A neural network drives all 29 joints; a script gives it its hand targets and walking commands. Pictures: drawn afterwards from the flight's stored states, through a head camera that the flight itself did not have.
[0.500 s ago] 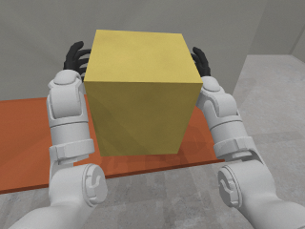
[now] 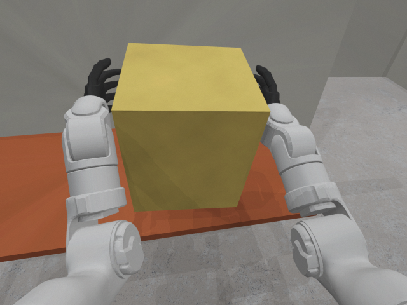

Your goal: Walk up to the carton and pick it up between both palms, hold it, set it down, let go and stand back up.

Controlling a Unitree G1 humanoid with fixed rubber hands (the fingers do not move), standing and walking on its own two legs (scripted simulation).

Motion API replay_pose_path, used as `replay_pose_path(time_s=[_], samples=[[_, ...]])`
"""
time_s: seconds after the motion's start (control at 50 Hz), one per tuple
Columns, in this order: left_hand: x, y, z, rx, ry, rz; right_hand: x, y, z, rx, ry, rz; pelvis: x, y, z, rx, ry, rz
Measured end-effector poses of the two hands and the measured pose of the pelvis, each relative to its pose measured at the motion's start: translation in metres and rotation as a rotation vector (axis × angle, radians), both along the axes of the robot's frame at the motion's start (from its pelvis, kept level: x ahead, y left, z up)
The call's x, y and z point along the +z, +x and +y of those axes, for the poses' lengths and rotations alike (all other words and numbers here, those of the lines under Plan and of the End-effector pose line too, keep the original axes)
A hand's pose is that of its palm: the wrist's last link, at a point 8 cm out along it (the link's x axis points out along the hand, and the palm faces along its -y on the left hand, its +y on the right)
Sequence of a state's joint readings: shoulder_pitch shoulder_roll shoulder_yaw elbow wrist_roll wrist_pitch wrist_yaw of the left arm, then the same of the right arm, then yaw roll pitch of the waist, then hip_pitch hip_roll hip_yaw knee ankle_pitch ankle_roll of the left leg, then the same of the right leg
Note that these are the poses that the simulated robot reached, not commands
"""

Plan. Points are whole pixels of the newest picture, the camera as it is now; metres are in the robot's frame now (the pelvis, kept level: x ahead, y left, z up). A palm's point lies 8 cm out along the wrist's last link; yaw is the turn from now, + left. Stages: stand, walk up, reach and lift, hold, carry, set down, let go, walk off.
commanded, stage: hold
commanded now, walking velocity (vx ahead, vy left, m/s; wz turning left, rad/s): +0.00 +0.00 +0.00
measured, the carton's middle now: (186, 131) +0.37 +0.01 +0.20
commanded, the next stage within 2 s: none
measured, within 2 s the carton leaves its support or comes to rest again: neither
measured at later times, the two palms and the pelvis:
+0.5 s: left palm (97, 101) +0.36 +0.16 +0.27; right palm (267, 106) +0.36 -0.14 +0.25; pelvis +0.00 +0.00 +0.00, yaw +0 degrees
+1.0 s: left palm (99, 101) +0.36 +0.16 +0.27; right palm (269, 106) +0.36 -0.15 +0.25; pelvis +0.00 +0.00 +0.00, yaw +0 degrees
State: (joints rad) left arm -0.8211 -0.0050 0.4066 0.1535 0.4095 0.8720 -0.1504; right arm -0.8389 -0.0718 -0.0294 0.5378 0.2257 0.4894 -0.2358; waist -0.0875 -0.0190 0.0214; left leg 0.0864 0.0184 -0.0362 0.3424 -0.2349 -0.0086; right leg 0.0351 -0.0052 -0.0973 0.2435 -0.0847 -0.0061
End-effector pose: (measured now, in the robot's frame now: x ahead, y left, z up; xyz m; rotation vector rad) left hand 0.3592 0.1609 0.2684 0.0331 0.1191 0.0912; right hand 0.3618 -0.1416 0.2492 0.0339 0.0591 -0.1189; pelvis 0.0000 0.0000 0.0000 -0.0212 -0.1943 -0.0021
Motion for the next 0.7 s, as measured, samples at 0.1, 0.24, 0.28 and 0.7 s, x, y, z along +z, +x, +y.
replay_pose_path(time_s=[0.1,0.24,0.28,0.7], samples=[[0.0017,0.0001,-0.0029,-0.008,0.001,-0.01,0.0012,-0.0021,-0.0029,-0.008,0.003,-0.009,0.0,-0.0018,0.0004,-0.005,0.001,0.004],[0.0067,-0.0009,-0.0051,-0.004,0.009,-0.011,0.0031,-0.0026,-0.0048,-0.007,0.006,-0.01,0.0001,-0.0038,0.0007,-0.014,0.004,-0.001],[0.0059,-0.0007,-0.0048,-0.002,0.009,-0.004,0.002,-0.0019,-0.0045,-0.004,0.007,-0.004,0.0002,-0.0039,0.0003,-0.014,0.005,0.001],[0.0018,0.0043,-0.0027,-0.009,0.008,-0.008,0.0009,0.0024,-0.0026,-0.006,0.002,-0.007,0.0004,-0.0024,-0.0025,0.003,0.002,0.016]])
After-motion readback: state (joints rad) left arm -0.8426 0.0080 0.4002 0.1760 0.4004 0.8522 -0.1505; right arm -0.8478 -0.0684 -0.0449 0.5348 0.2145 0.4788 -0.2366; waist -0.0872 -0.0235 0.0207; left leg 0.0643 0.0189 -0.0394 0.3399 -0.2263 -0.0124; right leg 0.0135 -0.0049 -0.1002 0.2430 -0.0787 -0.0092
